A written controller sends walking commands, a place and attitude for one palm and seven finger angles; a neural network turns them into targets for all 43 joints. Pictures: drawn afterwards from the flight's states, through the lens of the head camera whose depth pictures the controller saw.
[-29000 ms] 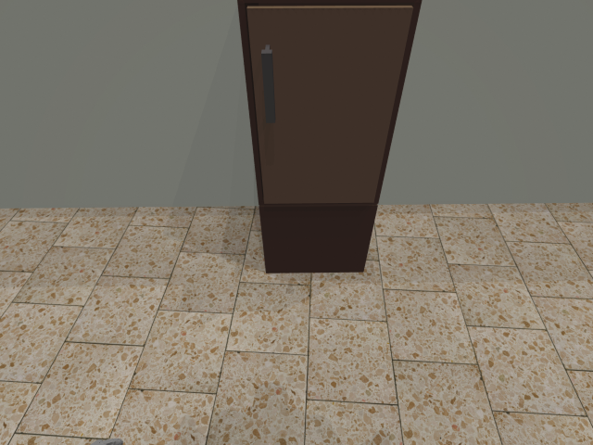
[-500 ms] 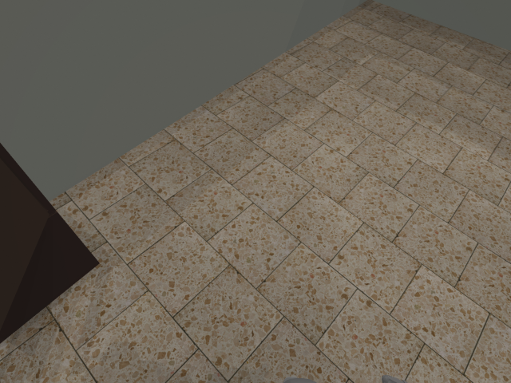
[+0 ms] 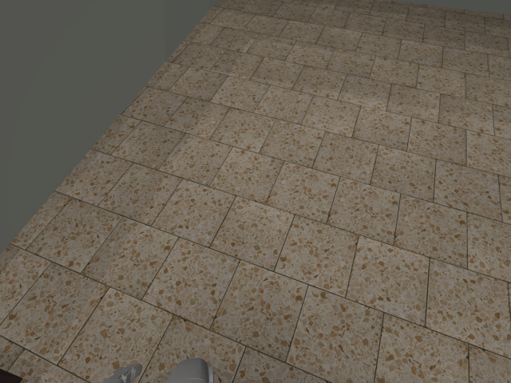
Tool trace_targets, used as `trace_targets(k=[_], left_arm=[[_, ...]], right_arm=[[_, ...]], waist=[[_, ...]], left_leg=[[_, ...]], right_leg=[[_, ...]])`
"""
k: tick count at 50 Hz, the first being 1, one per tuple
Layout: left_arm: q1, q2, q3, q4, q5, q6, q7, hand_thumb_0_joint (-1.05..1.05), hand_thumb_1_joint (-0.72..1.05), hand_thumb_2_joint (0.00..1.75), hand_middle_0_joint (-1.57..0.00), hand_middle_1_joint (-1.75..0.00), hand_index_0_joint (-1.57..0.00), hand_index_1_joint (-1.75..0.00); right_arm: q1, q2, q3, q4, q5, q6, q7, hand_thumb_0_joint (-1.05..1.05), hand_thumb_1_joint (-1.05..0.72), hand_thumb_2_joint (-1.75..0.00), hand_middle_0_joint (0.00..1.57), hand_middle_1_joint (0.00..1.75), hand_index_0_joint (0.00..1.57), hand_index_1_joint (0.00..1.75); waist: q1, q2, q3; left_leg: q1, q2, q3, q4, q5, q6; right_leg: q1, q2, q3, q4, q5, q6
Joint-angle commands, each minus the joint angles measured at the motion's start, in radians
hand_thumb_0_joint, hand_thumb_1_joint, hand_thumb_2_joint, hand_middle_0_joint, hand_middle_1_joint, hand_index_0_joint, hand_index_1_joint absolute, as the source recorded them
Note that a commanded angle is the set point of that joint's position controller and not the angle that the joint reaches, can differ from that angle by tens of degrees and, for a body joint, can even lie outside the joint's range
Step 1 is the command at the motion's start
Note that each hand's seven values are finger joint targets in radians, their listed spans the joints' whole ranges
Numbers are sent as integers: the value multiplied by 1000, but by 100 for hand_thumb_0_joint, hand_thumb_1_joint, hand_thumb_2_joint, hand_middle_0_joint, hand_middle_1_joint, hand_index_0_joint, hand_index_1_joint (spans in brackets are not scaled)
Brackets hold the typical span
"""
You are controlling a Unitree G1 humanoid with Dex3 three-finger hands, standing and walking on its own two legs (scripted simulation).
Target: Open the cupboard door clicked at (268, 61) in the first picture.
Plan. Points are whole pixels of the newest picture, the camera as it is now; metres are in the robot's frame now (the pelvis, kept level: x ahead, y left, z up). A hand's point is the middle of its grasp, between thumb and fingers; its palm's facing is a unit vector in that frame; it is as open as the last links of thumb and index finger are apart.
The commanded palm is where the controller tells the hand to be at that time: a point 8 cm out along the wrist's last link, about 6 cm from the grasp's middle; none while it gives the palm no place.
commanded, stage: walk to a spot facing it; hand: left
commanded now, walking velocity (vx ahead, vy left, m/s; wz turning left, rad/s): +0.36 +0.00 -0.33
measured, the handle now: out of the picture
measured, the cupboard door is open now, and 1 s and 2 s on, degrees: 42 42 42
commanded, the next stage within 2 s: turn to face it in 0.72 s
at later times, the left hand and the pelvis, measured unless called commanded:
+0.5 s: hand (172, 268) +0.35 +0.19 -0.16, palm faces -0.18 -0.97 -0.18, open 7.4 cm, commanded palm none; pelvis +0.23 +0.01 +0.01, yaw -13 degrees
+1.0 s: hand (238, 198) +0.53 +0.06 -0.17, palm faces -0.25 -0.95 -0.19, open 7.3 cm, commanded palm none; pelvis +0.46 -0.11 +0.01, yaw -17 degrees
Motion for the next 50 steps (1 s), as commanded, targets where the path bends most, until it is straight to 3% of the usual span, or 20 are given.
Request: trace_targets(k=[1, 7, 10, 11, 12, 13, 14, 17, 19, 21, 28, 30, 31, 32, 33, 34, 35, 38, 40, 50], left_arm=[[64, 188, 46, -22, 6, -35, 13, 0, 90, 90, -20, -30, -20, -30], [126, 187, 51, 21, 5, -41, 11, 0, 90, 90, -20, -30, -20, -30], [114, 166, 49, 31, -1, -39, 14, 0, 90, 90, -20, -30, -20, -30], [107, 130, 45, 20, -5, -40, 10, 0, 90, 90, -20, -30, -20, -30], [158, 66, 32, 8, -14, -42, 2, 0, 90, 90, -20, -30, -20, -30], [94, 78, 23, -19, -8, -50, 2, 0, 90, 90, -20, -30, -20, -30], [47, 90, 30, -29, 2, -51, 1, 0, 90, 90, -20, -30, -20, -30], [14, 59, 30, -15, 13, -29, -16, 0, 90, 90, -20, -30, -20, -30], [30, 30, 18, -9, 13, -8, -26, 0, 90, 90, -20, -30, -20, -30], [22, 14, 11, -14, 11, 1, -32, 0, 90, 90, -20, -30, -20, -30], [-96, 34, 16, -35, 14, 9, -38, 0, 90, 90, -20, -30, -20, -30], [10, 70, 26, -6, 14, 0, -33, 0, 90, 90, -20, -30, -20, -30], [175, 107, 40, 45, 17, -9, -27, 0, 90, 90, -20, -30, -20, -30], [334, 221, 70, 87, 25, -23, -12, 0, 90, 90, -20, -30, -20, -30], [395, 309, 86, 99, 3, -23, 4, 0, 90, 90, -20, -30, -20, -30], [320, 295, 81, 84, -12, -18, 16, 0, 90, 90, -20, -30, -20, -30], [236, 231, 68, 66, -13, -17, 26, 0, 90, 90, -20, -30, -20, -30], [98, 126, 26, 35, -5, -38, 29, 0, 90, 90, -20, -30, -20, -30], [90, 120, 20, 48, 1, -47, 28, 0, 90, 90, -20, -30, -20, -30], [148, 94, 4, 121, -2, -49, 44, 0, 90, 90, -20, -30, -20, -30]], right_arm=[[-12, -41, -14, -93, 1, -31, 9, 0, -90, -90, 20, 30, 20, 30], [-145, -32, -15, -145, 6, -62, 14, 0, -90, -90, 20, 30, 20, 30], [-36, -64, -22, -102, 2, -80, 0, 0, -90, -90, 20, 30, 20, 30], [102, -120, -37, -57, -6, -88, -13, 0, -90, -90, 20, 30, 20, 30], [250, -240, -63, -29, -29, -96, -22, 0, -90, -90, 20, 30, 20, 30], [303, -242, -57, -24, -26, -82, -28, 0, -90, -90, 20, 30, 20, 30], [239, -206, -47, -42, -23, -78, -26, 0, -90, -90, 20, 30, 20, 30], [104, -83, -12, -54, -17, -98, -29, 0, -90, -90, 20, 30, 20, 30], [104, -78, -7, -33, -13, -109, -33, 0, -90, -90, 20, 30, 20, 30], [108, -88, -13, -20, -11, -106, -30, 0, -90, -90, 20, 30, 20, 30], [154, -105, -14, 21, -18, -81, -18, 0, -90, -90, 20, 30, 20, 30], [135, -120, -14, 26, -16, -75, -18, 0, -90, -90, 20, 30, 20, 30], [107, -118, -9, 20, -9, -76, -17, 0, -90, -90, 20, 30, 20, 30], [107, -71, 0, -2, 11, -80, -7, 0, -90, -90, 20, 30, 20, 30], [97, -38, 4, -43, 27, -82, -6, 0, -90, -90, 20, 30, 20, 30], [36, -76, -5, -46, 22, -76, -8, 0, -90, -90, 20, 30, 20, 30], [-6, -62, -10, -39, 21, -76, -8, 0, -90, -90, 20, 30, 20, 30], [46, -13, -1, 4, 4, -51, -12, 0, -90, -90, 20, 30, 20, 30], [97, 22, 3, 29, 4, -38, -5, 0, -90, -90, 20, 30, 20, 30], [-43, 29, 16, 7, 16, -39, 0, 0, -90, -90, 20, 30, 20, 30]], waist=[[21, -125, -91], [62, -127, -59], [-2, -77, -87], [-62, 22, -158], [-99, 292, -290], [-120, 269, -269], [-90, 133, -167], [-9, 127, -18], [16, 130, -54], [24, 150, -98], [12, 98, 12], [76, 77, -42], [155, 34, -115], [222, -212, -235], [212, -384, -310], [187, -244, -220], [152, -144, -143], [41, -126, -97], [7, -125, -103], [24, -139, -66]], left_leg=[[-37, -19, -5, -145, 113, 0], [19, -67, 5, -430, 127, 17], [294, -101, 26, -615, 186, 39], [525, -23, -70, -658, 150, 79], [748, 273, -441, -720, 90, 196], [729, 384, -595, -822, 82, 277], [624, 378, -564, -838, 94, 298], [380, 263, -286, -886, 209, 215], [411, 197, -108, -866, 418, 184], [422, 163, 15, -857, 440, 165], [361, 185, 97, -867, 317, 155], [373, 177, 138, -684, 526, 134], [299, 125, 176, -465, 603, 103], [60, 20, 232, -126, 363, 60], [-145, -110, 126, 175, -228, 30], [-217, -42, -20, 255, -184, 50], [-208, 2, -33, 247, -83, 47], [-43, 37, -39, 57, 1, 25], [25, 10, -3, -62, 37, 18], [54, -85, 42, -437, 188, 52]], right_leg=[[62, -230, 242, -301, 85, -143], [145, -241, 286, -260, 146, -133], [51, -177, 244, -99, 257, -85], [-80, -113, 186, 102, 254, -44], [-300, 19, 34, 446, -87, 16], [-407, 26, 77, 688, -298, 17], [-464, -46, 106, 784, -244, 15], [-449, -121, 103, 781, -65, 41], [-415, -121, 65, 653, -29, 55], [-340, -124, 19, 475, 5, 56], [-188, -81, -85, 179, 86, 31], [-23, -45, -107, 106, 42, -1], [199, -26, -88, 57, 44, -29], [465, -228, 205, -47, -76, -103], [543, -463, 646, -242, -45, -199], [467, -450, 611, -277, -73, -202], [338, -422, 523, -276, -10, -188], [78, -324, 242, -273, 310, -141], [37, -274, 152, -275, 371, -128], [231, -277, -20, -145, 761, -56]])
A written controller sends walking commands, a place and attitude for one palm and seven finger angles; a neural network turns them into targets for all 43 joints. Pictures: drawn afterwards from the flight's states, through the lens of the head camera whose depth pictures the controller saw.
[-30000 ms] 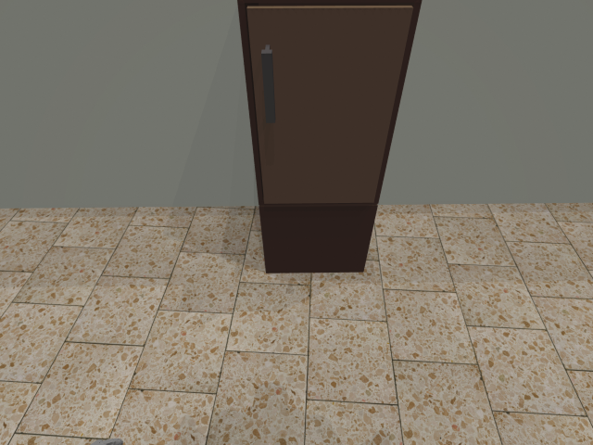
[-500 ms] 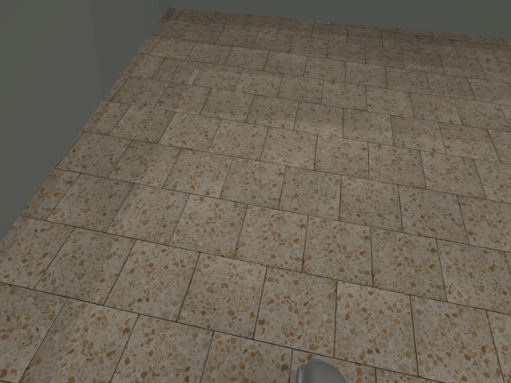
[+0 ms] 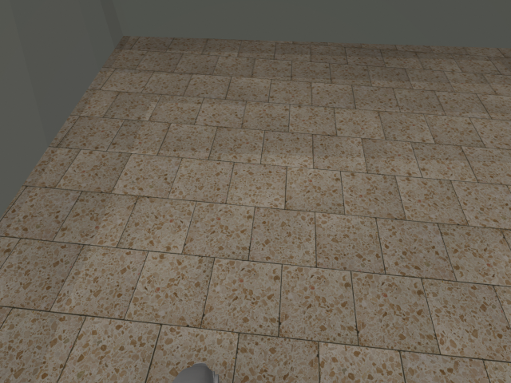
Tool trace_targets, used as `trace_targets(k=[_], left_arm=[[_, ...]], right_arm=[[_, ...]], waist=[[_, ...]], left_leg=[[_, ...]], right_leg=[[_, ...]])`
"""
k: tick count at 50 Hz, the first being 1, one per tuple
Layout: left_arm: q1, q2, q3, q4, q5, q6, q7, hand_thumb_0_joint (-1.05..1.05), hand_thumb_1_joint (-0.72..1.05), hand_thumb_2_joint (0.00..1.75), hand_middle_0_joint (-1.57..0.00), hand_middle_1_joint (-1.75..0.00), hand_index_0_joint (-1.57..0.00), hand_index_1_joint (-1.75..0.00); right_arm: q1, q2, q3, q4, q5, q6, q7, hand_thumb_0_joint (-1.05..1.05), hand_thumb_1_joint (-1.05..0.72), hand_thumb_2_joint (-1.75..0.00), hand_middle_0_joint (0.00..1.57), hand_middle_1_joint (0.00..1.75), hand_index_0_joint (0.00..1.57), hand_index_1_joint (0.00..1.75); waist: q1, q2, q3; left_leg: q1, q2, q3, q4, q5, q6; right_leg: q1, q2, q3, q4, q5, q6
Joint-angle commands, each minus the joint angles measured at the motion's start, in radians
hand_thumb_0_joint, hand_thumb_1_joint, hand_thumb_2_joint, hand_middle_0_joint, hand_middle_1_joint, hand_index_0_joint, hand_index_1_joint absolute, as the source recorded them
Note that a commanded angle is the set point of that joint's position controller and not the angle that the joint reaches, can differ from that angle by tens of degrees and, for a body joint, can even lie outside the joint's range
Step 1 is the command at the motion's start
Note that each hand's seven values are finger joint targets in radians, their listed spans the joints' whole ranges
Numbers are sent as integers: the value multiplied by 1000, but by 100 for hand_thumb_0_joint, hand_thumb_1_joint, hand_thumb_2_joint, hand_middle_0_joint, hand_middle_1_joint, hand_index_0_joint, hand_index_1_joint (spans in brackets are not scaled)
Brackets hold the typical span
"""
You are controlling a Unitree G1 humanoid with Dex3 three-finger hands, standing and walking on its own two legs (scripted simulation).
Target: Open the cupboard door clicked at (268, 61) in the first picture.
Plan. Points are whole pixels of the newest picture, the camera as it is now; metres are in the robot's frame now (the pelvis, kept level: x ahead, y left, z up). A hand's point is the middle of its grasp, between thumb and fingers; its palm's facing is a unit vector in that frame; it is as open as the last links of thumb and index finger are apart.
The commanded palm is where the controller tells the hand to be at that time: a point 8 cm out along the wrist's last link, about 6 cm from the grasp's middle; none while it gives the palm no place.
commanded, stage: turn to face it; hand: left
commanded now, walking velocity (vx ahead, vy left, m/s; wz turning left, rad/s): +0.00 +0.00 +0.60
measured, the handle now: out of the picture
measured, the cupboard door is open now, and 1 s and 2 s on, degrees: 42 42 42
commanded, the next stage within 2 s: none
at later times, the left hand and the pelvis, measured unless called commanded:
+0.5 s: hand (154, 374) +0.16 +0.19 -0.16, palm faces +0.29 -0.91 -0.29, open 7.4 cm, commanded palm none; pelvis +0.11 -0.04 -0.01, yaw +16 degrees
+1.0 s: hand out of the picture +0.07 +0.16 -0.18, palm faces +0.60 -0.76 -0.26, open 7.4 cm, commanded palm none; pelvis +0.15 -0.06 -0.01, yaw +35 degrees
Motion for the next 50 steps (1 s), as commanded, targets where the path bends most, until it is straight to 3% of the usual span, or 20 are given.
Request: trace_targets(k=[1, 3, 5, 8, 11, 18, 21, 22, 23, 24, 25, 29, 33, 37, 39, 40, 41, 42, 44, 50], left_arm=[[29, 133, 24, -33, 1, -10, 21, 0, 90, 90, -20, -30, -20, -30], [54, 135, 27, -46, -4, 3, 26, 0, 90, 90, -20, -30, -20, -30], [82, 95, 13, -90, -21, 17, 30, 0, 90, 90, -20, -30, -20, -30], [-45, 101, 36, -133, 3, 43, 25, 0, 90, 90, -20, -30, -20, -30], [-22, 82, 41, -138, 4, 64, 14, 0, 90, 90, -20, -30, -20, -30], [-73, 82, 43, -195, 6, 76, 13, 0, 90, 90, -20, -30, -20, -30], [1, 112, 51, -187, 3, 64, 15, 0, 90, 90, -20, -30, -20, -30], [37, 167, 63, -185, 9, 55, 22, 0, 90, 90, -20, -30, -20, -30], [55, 274, 84, -190, 25, 47, 30, 0, 90, 90, -20, -30, -20, -30], [28, 302, 78, -209, 20, 51, 34, 0, 90, 90, -20, -30, -20, -30], [-39, 268, 66, -227, 17, 52, 36, 0, 90, 90, -20, -30, -20, -30], [-82, 196, 44, -230, 15, 48, 31, 0, 90, 90, -20, -30, -20, -30], [24, 231, 52, -202, 17, 42, 30, 0, 90, 90, -20, -30, -20, -30], [23, 265, 63, -200, 16, 42, 25, 0, 90, 90, -20, -30, -20, -30], [-18, 259, 63, -217, 4, 44, 20, 0, 90, 90, -20, -30, -20, -30], [-26, 216, 55, -237, 0, 48, 15, 0, 90, 90, -20, -30, -20, -30], [-68, 146, 33, -281, -6, 55, 12, 0, 90, 90, -20, -30, -20, -30], [-114, 178, 37, -297, 5, 73, 21, 0, 90, 90, -20, -30, -20, -30], [-130, 164, 45, -280, 9, 79, 21, 0, 90, 90, -20, -30, -20, -30], [-74, 149, 42, -245, 5, 88, 3, 0, 90, 90, -20, -30, -20, -30]], right_arm=[[75, -69, -7, -19, -2, -4, -4, 0, -90, -90, 20, 30, 20, 30], [200, -139, -21, 3, -17, -5, -8, 0, -90, -90, 20, 30, 20, 30], [284, -250, -39, 5, -16, 1, -29, 0, -90, -90, 20, 30, 20, 30], [155, -215, -38, -43, -15, 7, -41, 0, -90, -90, 20, 30, 20, 30], [74, -203, -37, -71, -15, 3, -42, 0, -90, -90, 20, 30, 20, 30], [44, -244, -75, -104, -22, 33, -25, 0, -90, -90, 20, 30, 20, 30], [-5, -245, -87, -127, -12, 44, -20, 0, -90, -90, 20, 30, 20, 30], [-13, -207, -84, -141, -3, 46, -15, 0, -90, -90, 20, 30, 20, 30], [-15, -138, -75, -168, 2, 46, -10, 0, -90, -90, 20, 30, 20, 30], [-47, -164, -80, -179, -4, 45, -4, 0, -90, -90, 20, 30, 20, 30], [-22, -168, -83, -180, -7, 51, 2, 0, -90, -90, 20, 30, 20, 30], [-25, -131, -64, -155, -5, 69, 16, 0, -90, -90, 20, 30, 20, 30], [-94, -107, -44, -173, 1, 59, 24, 0, -90, -90, 20, 30, 20, 30], [-74, -132, -41, -185, 3, 51, 20, 0, -90, -90, 20, 30, 20, 30], [26, -179, -54, -161, -4, 47, 16, 0, -90, -90, 20, 30, 20, 30], [88, -268, -77, -152, -12, 39, 13, 0, -90, -90, 20, 30, 20, 30], [158, -374, -104, -147, -12, 38, 3, 0, -90, -90, 20, 30, 20, 30], [185, -377, -100, -123, -9, 46, -4, 0, -90, -90, 20, 30, 20, 30], [67, -325, -90, -161, -14, 38, -16, 0, -90, -90, 20, 30, 20, 30], [-46, -297, -79, -184, -19, 42, -18, 0, -90, -90, 20, 30, 20, 30]], waist=[[-23, -96, -3], [-66, 36, -93], [-77, 316, -188], [-30, 152, -76], [16, 126, -103], [-1, 172, -100], [44, 161, -107], [64, 41, -117], [80, -263, -102], [84, -306, -74], [40, -178, -56], [7, -236, -16], [57, -198, -59], [41, -215, -97], [-29, -146, -138], [-60, 58, -197], [-103, 333, -213], [-103, 205, -216], [-57, 219, -130], [3, 168, -58]], left_leg=[[109, -43, 24, -127, 70, 33], [334, -4, -61, -212, 429, 89], [515, 331, -512, -307, 924, 323], [288, 265, -492, -403, 433, 275], [238, 177, -349, -418, 334, 215], [189, 116, -389, -427, 39, 194], [89, 62, -371, -338, 40, 147], [-17, -3, -323, -250, -48, 97], [-163, -144, -130, 2, -269, 12], [-141, -120, -105, 270, -413, 7], [-104, -82, -133, 383, -361, 12], [-82, -52, -48, 371, -256, -22], [-26, -79, 26, 102, -238, -22], [110, -104, 62, -103, -172, 2], [330, -95, 47, -266, 41, 27], [521, 81, -165, -312, 276, 94], [608, 341, -517, -338, 727, 268], [581, 367, -467, -319, 709, 321], [406, 250, -403, -365, 355, 268], [252, 131, -298, -377, 189, 190]], right_leg=[[29, -283, 22, 61, 820, -34], [-60, -228, -31, 330, 643, 40], [-341, -41, 30, 785, -370, 108], [-444, -99, 144, 867, -243, 111], [-399, -96, 140, 770, -128, 128], [-291, -42, 85, 412, -123, 127], [-95, -27, 75, 149, 34, 122], [32, -123, 165, 1, 20, 98], [73, -400, 457, -132, -17, 8], [-68, -548, 538, -153, 82, -81], [-138, -524, 434, -128, 122, -105], [-105, -352, 134, -7, 499, -41], [57, -352, 78, 80, 772, -27], [58, -371, 37, 171, 832, -10], [-73, -349, -22, 315, 697, 47], [-276, -275, -59, 500, 357, 103], [-521, -143, -30, 735, -350, 166], [-545, -152, 104, 823, -360, 145], [-533, -156, 124, 809, -246, 141], [-344, -89, 82, 502, -150, 141]])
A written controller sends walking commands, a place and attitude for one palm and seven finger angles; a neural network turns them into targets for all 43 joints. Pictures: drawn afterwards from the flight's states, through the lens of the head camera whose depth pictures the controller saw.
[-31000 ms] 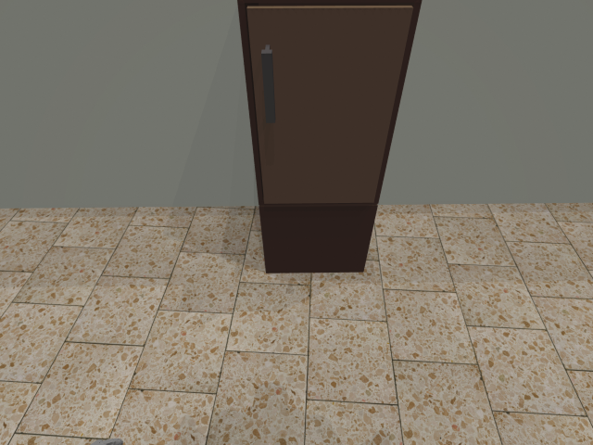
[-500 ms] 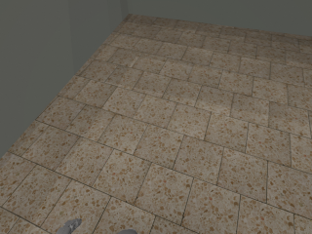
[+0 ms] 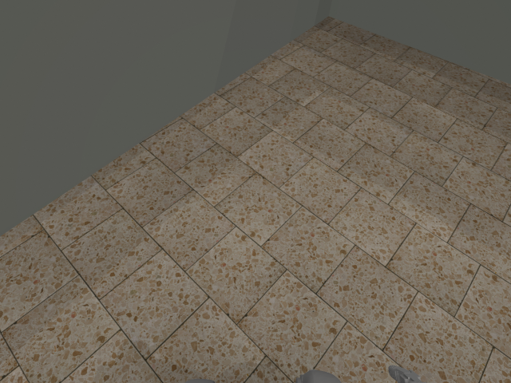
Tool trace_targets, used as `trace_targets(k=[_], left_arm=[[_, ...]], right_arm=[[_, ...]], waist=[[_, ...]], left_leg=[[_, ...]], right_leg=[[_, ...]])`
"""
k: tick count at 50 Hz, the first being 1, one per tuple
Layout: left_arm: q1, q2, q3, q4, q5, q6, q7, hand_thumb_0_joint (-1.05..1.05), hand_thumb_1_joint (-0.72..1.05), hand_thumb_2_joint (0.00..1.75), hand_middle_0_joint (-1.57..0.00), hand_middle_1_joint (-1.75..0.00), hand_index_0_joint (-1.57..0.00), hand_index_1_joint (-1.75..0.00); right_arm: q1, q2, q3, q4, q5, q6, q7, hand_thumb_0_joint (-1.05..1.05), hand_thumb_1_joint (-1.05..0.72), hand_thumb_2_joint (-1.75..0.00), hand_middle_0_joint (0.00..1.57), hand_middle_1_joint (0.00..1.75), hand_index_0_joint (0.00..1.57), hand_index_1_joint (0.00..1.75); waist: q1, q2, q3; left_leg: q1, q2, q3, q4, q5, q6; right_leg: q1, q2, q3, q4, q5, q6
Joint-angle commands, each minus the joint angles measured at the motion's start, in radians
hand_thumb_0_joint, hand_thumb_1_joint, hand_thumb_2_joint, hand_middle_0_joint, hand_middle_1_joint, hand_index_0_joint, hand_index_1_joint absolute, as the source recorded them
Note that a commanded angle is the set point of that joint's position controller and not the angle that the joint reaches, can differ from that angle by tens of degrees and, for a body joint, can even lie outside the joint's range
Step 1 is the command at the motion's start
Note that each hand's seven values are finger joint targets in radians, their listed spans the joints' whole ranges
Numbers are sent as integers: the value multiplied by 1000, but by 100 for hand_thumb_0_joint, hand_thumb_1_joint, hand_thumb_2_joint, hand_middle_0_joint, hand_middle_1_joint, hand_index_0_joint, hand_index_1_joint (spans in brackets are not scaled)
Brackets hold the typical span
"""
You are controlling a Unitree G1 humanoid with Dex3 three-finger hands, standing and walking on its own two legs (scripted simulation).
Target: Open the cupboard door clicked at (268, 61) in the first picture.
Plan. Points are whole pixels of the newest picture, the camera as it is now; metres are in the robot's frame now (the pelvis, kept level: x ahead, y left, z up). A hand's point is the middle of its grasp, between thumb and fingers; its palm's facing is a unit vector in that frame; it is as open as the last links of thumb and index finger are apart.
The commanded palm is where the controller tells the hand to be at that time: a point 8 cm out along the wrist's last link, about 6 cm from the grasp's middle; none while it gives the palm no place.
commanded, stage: turn to face it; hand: left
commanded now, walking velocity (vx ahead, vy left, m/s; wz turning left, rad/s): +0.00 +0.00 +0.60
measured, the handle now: out of the picture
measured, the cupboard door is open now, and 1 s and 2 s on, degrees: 42 42 42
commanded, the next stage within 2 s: none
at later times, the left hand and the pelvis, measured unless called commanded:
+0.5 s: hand out of the picture +0.02 +0.18 -0.18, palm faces +0.35 -0.92 -0.19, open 7.4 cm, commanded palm none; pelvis +0.02 -0.03 -0.01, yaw +19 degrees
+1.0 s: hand out of the picture +0.02 +0.14 -0.15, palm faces +0.57 -0.78 -0.26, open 7.4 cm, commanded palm none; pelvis +0.06 -0.07 +0.01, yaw +36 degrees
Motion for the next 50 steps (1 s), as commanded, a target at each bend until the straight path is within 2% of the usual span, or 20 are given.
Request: trace_targets(k=[1, 4, 5, 6, 7, 9, 12, 17, 20, 21, 22, 23, 25, 30, 38, 40, 41, 42, 44, 50], left_arm=[[5, 58, 11, -88, 0, -38, 1, 0, 90, 90, -20, -30, -20, -30], [111, 78, 22, -68, 1, -52, 4, 0, 90, 90, -20, -30, -20, -30], [148, 141, 34, -68, 12, -64, 11, 0, 90, 90, -20, -30, -20, -30], [148, 240, 52, -79, 25, -72, 20, 0, 90, 90, -20, -30, -20, -30], [124, 237, 42, -91, 13, -71, 25, 0, 90, 90, -20, -30, -20, -30], [-2, 165, 27, -126, 12, -69, 24, 0, 90, 90, -20, -30, -20, -30], [-13, 113, 10, -126, 11, -73, 28, 0, 90, 90, -20, -30, -20, -30], [107, 169, 31, -81, 15, -78, 28, 0, 90, 90, -20, -30, -20, -30], [72, 171, 38, -76, 7, -75, 19, 0, 90, 90, -20, -30, -20, -30], [53, 156, 38, -87, -2, -71, 16, 0, 90, 90, -20, -30, -20, -30], [44, 93, 28, -119, -10, -62, 9, 0, 90, 90, -20, -30, -20, -30], [-31, 52, 7, -156, -6, -54, 11, 0, 90, 90, -20, -30, -20, -30], [-98, 73, 12, -157, 6, -40, 17, 0, 90, 90, -20, -30, -20, -30], [-39, 57, 14, -99, 0, -34, 2, 0, 90, 90, -20, -30, -20, -30], [56, 75, 20, -87, -7, -57, 9, 0, 90, 90, -20, -30, -20, -30], [106, 240, 52, -86, 19, -73, 25, 0, 90, 90, -20, -30, -20, -30], [87, 231, 40, -93, 10, -70, 29, 0, 90, 90, -20, -30, -20, -30], [11, 192, 27, -116, 8, -64, 25, 0, 90, 90, -20, -30, -20, -30], [-40, 124, 11, -122, 3, -71, 27, 0, 90, 90, -20, -30, -20, -30], [57, 143, 21, -96, 11, -78, 28, 0, 90, 90, -20, -30, -20, -30]], right_arm=[[3, -222, -64, -59, -3, -6, -13, 0, -90, -90, 20, 30, 20, 30], [-52, -209, -68, -80, 7, 4, -8, 0, -90, -90, 20, 30, 20, 30], [-60, -162, -65, -96, 16, 7, -4, 0, -90, -90, 20, 30, 20, 30], [-46, -82, -53, -115, 19, 5, 3, 0, -90, -90, 20, 30, 20, 30], [-60, -127, -58, -115, 13, 8, 7, 0, -90, -90, 20, 30, 20, 30], [-20, -103, -60, -86, 11, 21, 19, 0, -90, -90, 20, 30, 20, 30], [-16, -75, -45, -63, 14, 24, 27, 0, -90, -90, 20, 30, 20, 30], [-70, -34, -20, -70, 23, 5, 29, 0, -90, -90, 20, 30, 20, 30], [12, -63, -28, -55, 21, -4, 26, 0, -90, -90, 20, 30, 20, 30], [88, -109, -39, -37, 17, -11, 24, 0, -90, -90, 20, 30, 20, 30], [150, -219, -68, -28, 6, -19, 16, 0, -90, -90, 20, 30, 20, 30], [216, -285, -85, -11, 8, -11, 0, 0, -90, -90, 20, 30, 20, 30], [197, -242, -71, -11, 3, -14, -12, 0, -90, -90, 20, 30, 20, 30], [62, -193, -56, -37, 4, -22, -24, 0, -90, -90, 20, 30, 20, 30], [3, -194, -72, -56, 9, -1, -13, 0, -90, -90, 20, 30, 20, 30], [-4, -76, -56, -95, 22, 0, -1, 0, -90, -90, 20, 30, 20, 30], [-10, -119, -62, -92, 14, 7, 3, 0, -90, -90, 20, 30, 20, 30], [17, -100, -58, -88, 11, 12, 14, 0, -90, -90, 20, 30, 20, 30], [23, -102, -60, -43, 8, 24, 17, 0, -90, -90, 20, 30, 20, 30], [-55, -46, -33, -57, 21, 19, 30, 0, -90, -90, 20, 30, 20, 30]], waist=[[-24, 192, -111], [32, 146, -119], [57, -19, -113], [65, -340, -114], [61, -303, -110], [-13, -243, -86], [-25, -209, -85], [41, -167, -148], [-4, -163, -169], [-51, -64, -204], [-85, 227, -229], [-123, 338, -228], [-106, 195, -185], [-29, 190, -128], [23, 164, -134], [60, -314, -130], [49, -271, -116], [3, -176, -80], [-31, -255, -75], [19, -152, -118]], left_leg=[[36, 204, -231, -206, 218, 142], [-112, 145, -235, -118, 75, 94], [-218, 44, -155, 26, -68, 34], [-341, -92, -2, 329, -306, -40], [-301, -30, -63, 558, -355, -25], [-273, 6, -49, 688, -221, -34], [-245, 28, 10, 560, -183, -62], [-158, -1, 104, 187, -195, -59], [12, -12, 113, -40, -24, -40], [168, 21, 67, -152, 137, -21], [341, 261, -260, -183, 421, 89], [360, 421, -449, -201, 742, 232], [258, 367, -374, -210, 532, 235], [149, 210, -219, -206, 427, 148], [-53, 136, -271, -97, 258, 90], [-311, -96, -24, 314, -304, -45], [-283, -34, -71, 537, -358, -29], [-263, -11, -76, 621, -265, -27], [-294, 21, -44, 685, -176, -57], [-196, 15, 71, 317, -174, -73]], right_leg=[[79, 44, -12, -213, 39, -4], [302, 65, -32, -489, 213, -12], [379, -57, 97, -671, 154, -43], [398, -349, 433, -810, 157, -152], [274, -420, 452, -814, 196, -220], [186, -299, 298, -781, 162, -202], [264, -231, 61, -693, 536, -176], [461, -264, -5, -567, 863, -185], [382, -248, -71, -464, 773, -126], [277, -237, -112, -345, 663, -82], [1, -107, -154, -134, 184, -3], [-157, -28, -74, 48, -209, 25], [-174, -46, 32, 157, -90, 2], [-67, -2, 31, 21, 62, 11], [320, 66, -15, -551, 241, -10], [446, -362, 413, -793, 290, -162], [316, -423, 398, -786, 322, -229], [235, -351, 281, -779, 251, -228], [277, -241, 145, -718, 469, -178], [419, -250, -14, -628, 767, -181]])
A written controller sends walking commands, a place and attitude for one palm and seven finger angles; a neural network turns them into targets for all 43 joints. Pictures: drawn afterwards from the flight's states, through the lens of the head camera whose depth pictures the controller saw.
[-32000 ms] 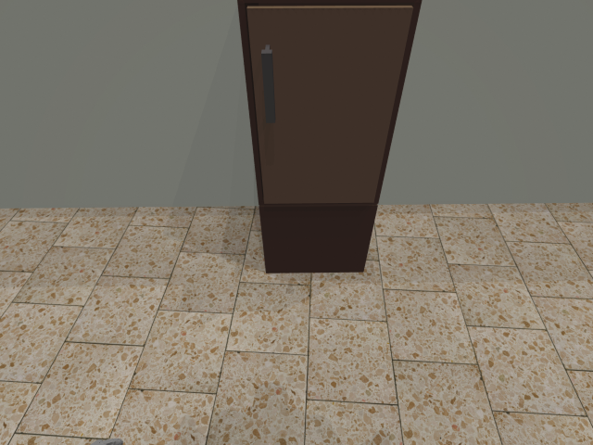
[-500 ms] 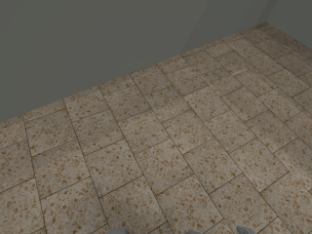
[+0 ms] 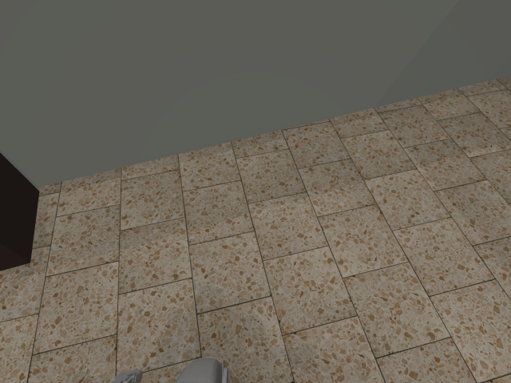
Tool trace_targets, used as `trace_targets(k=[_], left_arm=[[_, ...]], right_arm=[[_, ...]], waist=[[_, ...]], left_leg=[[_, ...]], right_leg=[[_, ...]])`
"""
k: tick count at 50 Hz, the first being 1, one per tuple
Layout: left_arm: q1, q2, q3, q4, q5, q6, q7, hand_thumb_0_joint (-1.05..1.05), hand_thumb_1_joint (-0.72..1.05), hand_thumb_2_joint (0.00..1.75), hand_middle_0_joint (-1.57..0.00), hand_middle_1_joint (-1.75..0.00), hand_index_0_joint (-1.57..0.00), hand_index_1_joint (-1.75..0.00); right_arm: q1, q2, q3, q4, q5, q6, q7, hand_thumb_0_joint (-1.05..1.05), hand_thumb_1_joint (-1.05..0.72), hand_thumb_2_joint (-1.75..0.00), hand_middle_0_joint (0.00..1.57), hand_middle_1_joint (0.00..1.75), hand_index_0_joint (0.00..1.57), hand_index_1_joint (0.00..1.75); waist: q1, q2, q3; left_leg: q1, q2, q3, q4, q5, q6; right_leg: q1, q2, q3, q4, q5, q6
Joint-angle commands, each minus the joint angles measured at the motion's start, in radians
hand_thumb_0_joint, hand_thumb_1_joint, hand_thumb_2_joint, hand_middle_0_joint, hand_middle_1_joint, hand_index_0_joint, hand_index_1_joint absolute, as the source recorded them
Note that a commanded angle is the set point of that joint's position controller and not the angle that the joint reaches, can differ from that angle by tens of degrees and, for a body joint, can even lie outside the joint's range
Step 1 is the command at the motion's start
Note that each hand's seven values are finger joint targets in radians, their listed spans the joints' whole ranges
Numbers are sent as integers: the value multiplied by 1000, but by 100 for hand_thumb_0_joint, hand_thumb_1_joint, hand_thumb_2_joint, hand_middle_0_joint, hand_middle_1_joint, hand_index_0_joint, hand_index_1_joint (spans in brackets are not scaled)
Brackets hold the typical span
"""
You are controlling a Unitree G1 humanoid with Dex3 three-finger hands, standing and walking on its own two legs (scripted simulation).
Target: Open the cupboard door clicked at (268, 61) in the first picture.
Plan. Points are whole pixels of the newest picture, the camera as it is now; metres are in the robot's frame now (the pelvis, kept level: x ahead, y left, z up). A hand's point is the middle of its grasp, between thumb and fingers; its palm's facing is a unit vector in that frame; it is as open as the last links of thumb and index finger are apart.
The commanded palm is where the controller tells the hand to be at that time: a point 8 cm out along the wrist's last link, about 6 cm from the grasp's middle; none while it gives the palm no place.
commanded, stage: turn to face it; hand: left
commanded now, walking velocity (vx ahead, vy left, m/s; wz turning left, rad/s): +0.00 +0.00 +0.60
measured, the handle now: out of the picture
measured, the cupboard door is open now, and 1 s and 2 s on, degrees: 42 42 42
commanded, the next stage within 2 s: take the last steps up to it in 1.48 s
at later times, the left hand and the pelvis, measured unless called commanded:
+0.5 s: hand out of the picture +0.08 +0.24 -0.16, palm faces +0.31 -0.91 -0.27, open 7.4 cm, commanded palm none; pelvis +0.03 +0.00 +0.00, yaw +17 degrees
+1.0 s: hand out of the picture -0.04 +0.19 -0.19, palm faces +0.60 -0.76 -0.24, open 7.4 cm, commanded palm none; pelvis +0.05 +0.00 -0.02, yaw +35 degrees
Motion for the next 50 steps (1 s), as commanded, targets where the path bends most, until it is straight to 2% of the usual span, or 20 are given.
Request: trace_targets(k=[1, 4, 6, 7, 8, 9, 14, 22, 25, 26, 27, 28, 31, 34, 40, 44, 45, 46, 47, 50], left_arm=[[77, 224, 62, -42, 8, -29, 15, 0, 90, 90, -20, -30, -20, -30], [81, 243, 72, -31, 8, -27, 9, 0, 90, 90, -20, -30, -20, -30], [49, 229, 74, -39, -5, -23, 2, 0, 90, 90, -20, -30, -20, -30], [47, 167, 66, -69, -12, -15, -5, 0, 90, 90, -20, -30, -20, -30], [-25, 119, 43, -108, -12, -6, -4, 0, 90, 90, -20, -30, -20, -30], [-58, 150, 47, -119, -3, 5, 1, 0, 90, 90, -20, -30, -20, -30], [-26, 135, 55, -50, -1, 18, -9, 0, 90, 90, -20, -30, -20, -30], [-50, 122, 46, -68, -8, 9, -9, 0, 90, 90, -20, -30, -20, -30], [40, 144, 53, -51, -11, -9, -3, 0, 90, 90, -20, -30, -20, -30], [89, 188, 65, -43, -6, -22, 4, 0, 90, 90, -20, -30, -20, -30], [114, 291, 85, -36, 12, -30, 14, 0, 90, 90, -20, -30, -20, -30], [110, 303, 77, -41, 7, -29, 17, 0, 90, 90, -20, -30, -20, -30], [-16, 187, 49, -68, -2, -24, 19, 0, 90, 90, -20, -30, -20, -30], [10, 175, 45, -67, 1, -30, 17, 0, 90, 90, -20, -30, -20, -30], [104, 225, 67, -23, 10, -30, 14, 0, 90, 90, -20, -30, -20, -30], [58, 235, 75, -32, -4, -24, 2, 0, 90, 90, -20, -30, -20, -30], [52, 194, 69, -49, -9, -20, -3, 0, 90, 90, -20, -30, -20, -30], [4, 119, 48, -94, -16, -14, -7, 0, 90, 90, -20, -30, -20, -30], [-46, 147, 47, -111, -5, 3, 1, 0, 90, 90, -20, -30, -20, -30], [-47, 144, 57, -72, 1, 13, -5, 0, 90, 90, -20, -30, -20, -30]], right_arm=[[-96, -19, 11, -107, 7, -37, 7, 0, -90, -90, 20, 30, 20, 30], [-66, -29, 14, -107, 8, -49, 3, 0, -90, -90, 20, 30, 20, 30], [43, -84, -2, -84, 1, -60, 1, 0, -90, -90, 20, 30, 20, 30], [123, -196, -30, -70, -8, -70, -7, 0, -90, -90, 20, 30, 20, 30], [189, -274, -49, -58, -6, -64, -22, 0, -90, -90, 20, 30, 20, 30], [201, -269, -44, -44, -8, -59, -28, 0, -90, -90, 20, 30, 20, 30], [29, -165, -13, -86, -7, -75, -49, 0, -90, -90, 20, 30, 20, 30], [24, -182, -28, -79, -15, -61, -39, 0, -90, -90, 20, 30, 20, 30], [-19, -172, -32, -94, -4, -56, -36, 0, -90, -90, 20, 30, 20, 30], [-25, -132, -27, -104, 5, -57, -33, 0, -90, -90, 20, 30, 20, 30], [-17, -57, -16, -126, 12, -59, -28, 0, -90, -90, 20, 30, 20, 30], [-32, -91, -22, -130, 5, -54, -25, 0, -90, -90, 20, 30, 20, 30], [-20, -76, -19, -83, -3, -30, -12, 0, -90, -90, 20, 30, 20, 30], [-40, -51, -6, -86, 2, -26, 0, 0, -90, -90, 20, 30, 20, 30], [-112, -14, 15, -104, 7, -43, 7, 0, -90, -90, 20, 30, 20, 30], [12, -69, 2, -83, -1, -54, 0, 0, -90, -90, 20, 30, 20, 30], [84, -148, -17, -73, -7, -62, -4, 0, -90, -90, 20, 30, 20, 30], [167, -259, -48, -64, -11, -64, -15, 0, -90, -90, 20, 30, 20, 30], [201, -270, -46, -40, -7, -56, -25, 0, -90, -90, 20, 30, 20, 30], [24, -186, -22, -91, -13, -65, -42, 0, -90, -90, 20, 30, 20, 30]], waist=[[68, -176, -128], [57, -204, -152], [-12, -103, -194], [-52, 178, -249], [-88, 326, -246], [-84, 205, -243], [9, 167, -139], [5, 179, -130], [55, 160, -155], [78, 48, -185], [90, -275, -188], [91, -286, -169], [18, -246, -85], [24, -238, -91], [78, -215, -129], [-6, -151, -163], [-42, 39, -223], [-93, 326, -238], [-92, 215, -252], [-16, 214, -142]], left_leg=[[-5, 5, 62, -232, -9, 3], [97, -14, 95, -416, 45, 23], [334, -1, 57, -624, 295, 50], [519, 236, -256, -663, 577, 154], [543, 409, -480, -691, 932, 296], [515, 422, -425, -672, 845, 335], [340, 212, -246, -711, 624, 219], [274, 184, -325, -693, 522, 223], [178, 136, -325, -595, 528, 174], [72, 73, -285, -502, 371, 121], [-104, -88, -89, -255, -22, 35], [-99, -64, -87, -4, -213, 33], [-115, 4, -83, 184, -36, 15], [-87, 9, -20, 59, 1, -2], [19, -8, 75, -302, -11, 13], [305, -29, 90, -582, 242, 50], [476, 118, -102, -633, 436, 112], [556, 388, -471, -689, 835, 277], [529, 423, -457, -678, 834, 340], [302, 271, -330, -733, 422, 257]], right_leg=[[195, -235, 89, -97, 621, -118], [191, -247, 58, -16, 662, -97], [47, -217, -12, 167, 529, -21], [-203, -96, -55, 388, 73, 56], [-378, 0, 24, 579, -390, 92], [-386, -18, 127, 665, -353, 69], [-340, 4, 156, 645, -89, 78], [-155, 85, 113, 248, -118, 67], [56, 99, 104, -17, 58, 58], [202, 1, 195, -162, 121, 35], [296, -283, 471, -233, 253, -64], [166, -405, 516, -228, 363, -163], [82, -229, 271, -182, 436, -129], [129, -197, 130, -154, 577, -108], [231, -238, 77, -62, 714, -112], [61, -220, -10, 123, 593, -32], [-107, -151, -48, 310, 334, 24], [-356, -9, -29, 555, -354, 91], [-373, -11, 114, 655, -378, 67], [-346, -21, 161, 658, -179, 64]])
